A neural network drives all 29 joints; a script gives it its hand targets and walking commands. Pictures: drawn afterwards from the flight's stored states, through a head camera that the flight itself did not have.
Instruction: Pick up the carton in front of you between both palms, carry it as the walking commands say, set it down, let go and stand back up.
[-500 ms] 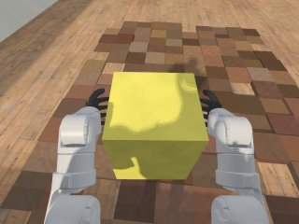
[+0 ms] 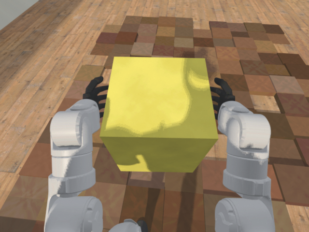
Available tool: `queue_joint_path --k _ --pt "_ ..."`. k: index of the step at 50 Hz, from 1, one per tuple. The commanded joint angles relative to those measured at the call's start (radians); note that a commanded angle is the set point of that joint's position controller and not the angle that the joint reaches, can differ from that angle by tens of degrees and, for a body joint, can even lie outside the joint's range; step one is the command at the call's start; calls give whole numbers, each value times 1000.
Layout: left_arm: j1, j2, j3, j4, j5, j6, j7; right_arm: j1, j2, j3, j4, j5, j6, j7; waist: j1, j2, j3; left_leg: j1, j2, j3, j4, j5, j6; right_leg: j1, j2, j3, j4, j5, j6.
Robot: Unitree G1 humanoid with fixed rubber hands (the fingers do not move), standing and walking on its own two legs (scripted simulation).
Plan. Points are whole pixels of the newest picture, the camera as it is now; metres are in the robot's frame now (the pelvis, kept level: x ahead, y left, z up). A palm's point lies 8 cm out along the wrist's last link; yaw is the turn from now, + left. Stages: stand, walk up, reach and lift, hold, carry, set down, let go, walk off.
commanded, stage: carry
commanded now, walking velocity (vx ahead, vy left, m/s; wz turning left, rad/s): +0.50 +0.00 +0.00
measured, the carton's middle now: (157, 121) +0.38 +0.00 +0.08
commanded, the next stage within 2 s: none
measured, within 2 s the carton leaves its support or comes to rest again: neither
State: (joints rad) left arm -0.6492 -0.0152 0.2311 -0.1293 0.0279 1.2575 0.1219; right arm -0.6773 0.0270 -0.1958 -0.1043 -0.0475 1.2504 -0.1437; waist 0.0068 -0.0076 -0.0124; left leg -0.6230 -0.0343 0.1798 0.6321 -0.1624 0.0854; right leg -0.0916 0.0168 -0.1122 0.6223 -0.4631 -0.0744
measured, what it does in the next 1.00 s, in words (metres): climbs: right foot, then left foot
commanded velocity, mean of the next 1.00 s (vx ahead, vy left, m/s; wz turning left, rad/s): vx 0.50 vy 0.00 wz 0.00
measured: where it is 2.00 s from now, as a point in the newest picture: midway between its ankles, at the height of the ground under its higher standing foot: (167, 99)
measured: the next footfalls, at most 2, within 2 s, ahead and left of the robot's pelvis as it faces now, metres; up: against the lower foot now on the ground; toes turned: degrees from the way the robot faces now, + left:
right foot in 0.46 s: +0.44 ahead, -0.14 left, -0.01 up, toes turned -9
left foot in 0.92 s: +0.79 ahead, +0.09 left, +0.01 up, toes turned +10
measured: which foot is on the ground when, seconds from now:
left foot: down 0.00-0.48, up 0.50-0.90, down 0.92-1.00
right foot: up 0.00-0.44, down 0.46-0.94, up 0.96-1.00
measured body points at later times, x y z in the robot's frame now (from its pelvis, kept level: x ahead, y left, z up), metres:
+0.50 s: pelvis +0.32 -0.05 +0.03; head +0.30 -0.05 +0.48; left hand +0.60 +0.11 +0.12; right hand +0.62 -0.19 +0.12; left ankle +0.16 +0.06 -0.66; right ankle +0.40 -0.13 -0.70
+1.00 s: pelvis +0.64 -0.02 +0.03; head +0.62 -0.01 +0.48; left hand +0.91 +0.13 +0.09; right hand +0.91 -0.17 +0.10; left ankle +0.75 +0.08 -0.68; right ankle +0.43 -0.13 -0.64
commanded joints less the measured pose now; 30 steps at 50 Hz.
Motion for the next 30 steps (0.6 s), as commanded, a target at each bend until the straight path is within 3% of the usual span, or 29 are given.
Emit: queue_joint_path --k 1,2,3,4,5,6,8,10,15,18,20,22,23,24,25,26,27,28,29,30 --pt "-736 -902 -677 -94 -421 31 -228 -659 840 629 -66 377 20 194 -91 262 -738 1082 413 -646 -85 485 283 -481 33 70 752 183 110" --pt "-704 -872 -655 -79 -406 48 -224 -599 888 626 -11 392 35 201 -126 267 -781 1084 389 -814 -189 304 322 -594 68 176 936 -21 89" --pt "-727 -897 -647 -82 -395 53 -220 -626 918 631 -45 410 40 212 -116 200 -671 1012 357 -703 -193 271 282 -689 17 202 944 1 67" --pt "-732 -904 -624 -83 -368 57 -217 -666 971 647 -63 435 47 225 -108 71 -599 935 341 -623 -192 250 222 -710 -10 179 878 18 53" --pt "-711 -914 -602 -72 -342 58 -213 -702 1014 661 -92 458 51 238 -94 17 -545 854 326 -563 -212 240 179 -703 -33 173 796 45 44" --pt "-675 -921 -590 -57 -315 59 -208 -718 1048 668 -102 475 55 249 -86 2 -524 790 307 -524 -244 159 152 -669 -48 168 716 74 43" --pt "-579 -950 -578 -17 -261 53 -204 -685 1085 668 -89 477 56 268 -69 24 -493 725 297 -465 -297 112 130 -615 -55 134 540 62 55" --pt "-508 -982 -595 16 -226 40 -205 -629 1109 672 -62 463 50 288 -61 65 -466 700 290 -385 -328 193 130 -580 -49 92 353 55 81" --pt "-359 -1088 -683 52 -223 -8 -232 -412 1151 684 40 399 12 333 -34 148 -364 661 233 -196 -372 279 51 -466 -43 -11 -17 364 101" --pt "-326 -1138 -757 -8 -274 -31 -258 -284 1148 697 24 357 -20 339 -34 178 -318 681 226 -143 -373 291 18 -400 -40 -42 -152 448 100" --pt "-298 -1146 -794 -53 -306 -40 -275 -212 1131 710 -12 333 -38 334 -33 182 -311 699 231 -116 -324 352 -1 -324 -45 -63 -218 449 89" --pt "-249 -1140 -819 -94 -326 -47 -289 -162 1107 737 -76 319 -52 325 -15 116 -372 613 185 -28 -92 417 -46 -62 -10 -128 -266 396 74" --pt "-213 -1130 -825 -115 -335 -49 -296 -162 1081 749 -113 316 -58 320 13 67 -434 469 171 -27 89 232 -62 132 -105 -20 -235 306 64" --pt "-201 -1084 -818 -134 -326 -54 -299 -176 1086 776 -152 325 -52 317 11 -164 -488 193 89 -44 348 -83 -88 330 -357 376 -223 325 -37" --pt "-177 -1071 -817 -133 -326 -59 -298 -162 1079 782 -172 328 -49 315 32 -273 -437 -79 5 -107 507 -343 -92 406 -425 602 -328 271 -137" --pt "-160 -1082 -828 -162 -337 -60 -299 -150 1071 786 -182 331 -51 311 20 -211 -410 -129 73 -172 590 -336 -69 360 -419 554 -339 281 -138" --pt "-147 -1093 -837 -186 -348 -62 -299 -137 1063 789 -204 335 -54 307 17 -117 -404 -112 97 -184 579 -277 -65 301 -387 481 -345 340 -116" --pt "-147 -1092 -845 -218 -358 -64 -300 -119 1061 797 -222 336 -57 302 8 -76 -390 -97 125 -181 534 -234 -69 245 -375 408 -360 375 -92" --pt "-142 -1088 -851 -239 -366 -65 -301 -101 1056 804 -238 336 -59 297 5 -61 -382 -61 148 -183 459 -196 -77 194 -357 338 -389 357 -70" --pt "-126 -1080 -851 -249 -369 -65 -301 -84 1052 811 -247 336 -60 292 7 -81 -377 -32 144 -160 394 -171 -86 164 -336 280 -413 343 -58"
